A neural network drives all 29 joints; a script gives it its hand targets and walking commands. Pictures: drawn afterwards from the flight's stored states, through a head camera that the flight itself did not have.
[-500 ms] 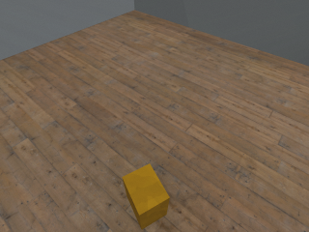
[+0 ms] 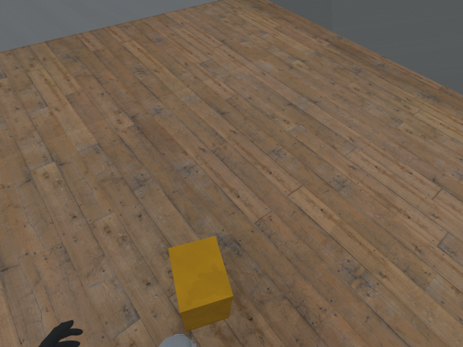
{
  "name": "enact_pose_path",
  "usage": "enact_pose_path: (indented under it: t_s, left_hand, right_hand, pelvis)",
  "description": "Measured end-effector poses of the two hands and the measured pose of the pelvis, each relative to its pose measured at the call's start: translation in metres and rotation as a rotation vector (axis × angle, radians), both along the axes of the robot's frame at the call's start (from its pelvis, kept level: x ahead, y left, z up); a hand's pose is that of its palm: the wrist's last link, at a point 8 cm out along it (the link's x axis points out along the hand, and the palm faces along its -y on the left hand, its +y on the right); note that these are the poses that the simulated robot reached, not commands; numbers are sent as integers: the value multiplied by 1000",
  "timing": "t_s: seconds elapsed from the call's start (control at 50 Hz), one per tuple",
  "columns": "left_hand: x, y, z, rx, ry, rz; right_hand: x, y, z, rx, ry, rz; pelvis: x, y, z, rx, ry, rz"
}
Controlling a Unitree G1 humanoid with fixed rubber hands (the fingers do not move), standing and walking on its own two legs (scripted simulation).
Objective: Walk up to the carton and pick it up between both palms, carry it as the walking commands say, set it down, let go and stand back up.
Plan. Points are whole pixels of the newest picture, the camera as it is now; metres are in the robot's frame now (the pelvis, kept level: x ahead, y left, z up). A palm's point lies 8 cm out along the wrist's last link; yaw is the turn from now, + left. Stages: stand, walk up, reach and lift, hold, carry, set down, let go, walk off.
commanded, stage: walk up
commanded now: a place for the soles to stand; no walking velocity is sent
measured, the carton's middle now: (200, 285) +0.43 +0.08 -0.61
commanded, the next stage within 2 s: none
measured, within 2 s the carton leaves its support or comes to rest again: neither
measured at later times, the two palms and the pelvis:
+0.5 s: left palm out of the picture +0.05 +0.25 -0.09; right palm (415, 291) +0.24 -0.37 -0.10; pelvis +0.05 -0.08 +0.00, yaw +13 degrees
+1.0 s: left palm out of the picture +0.02 +0.26 -0.10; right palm (389, 281) +0.26 -0.31 -0.09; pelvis +0.05 -0.07 +0.01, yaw +19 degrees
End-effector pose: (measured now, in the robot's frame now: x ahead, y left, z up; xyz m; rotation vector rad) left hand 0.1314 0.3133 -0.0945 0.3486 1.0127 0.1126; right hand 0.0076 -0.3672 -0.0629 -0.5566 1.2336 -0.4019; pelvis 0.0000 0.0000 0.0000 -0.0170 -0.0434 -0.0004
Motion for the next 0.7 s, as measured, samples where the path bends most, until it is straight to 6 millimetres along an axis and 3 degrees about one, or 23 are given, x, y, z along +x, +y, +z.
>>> enact_pose_path:
  t_s: [0.16,0.26,0.36,0.52,0.7]
  left_hand:
    - [-42,-15,-32,-16,107,164]
    - [-54,-35,-27,0,149,221]
    - [-62,-54,-15,57,117,263]
    - [-82,-60,9,124,101,323]
    - [-109,-49,-4,109,121,408]
  right_hand:
    - [97,-7,3,24,-100,184]
    - [148,-9,-1,81,-152,249]
    - [194,-12,-25,167,-164,300]
    - [239,2,-37,247,-126,385]
    - [257,21,-35,234,-138,459]
  pelvis:
    - [28,-26,-9,23,-7,81]
    - [41,-48,-3,17,-2,113]
    - [51,-73,-9,0,-2,163]
    - [54,-85,-1,34,25,244]
    - [50,-78,-8,27,12,295]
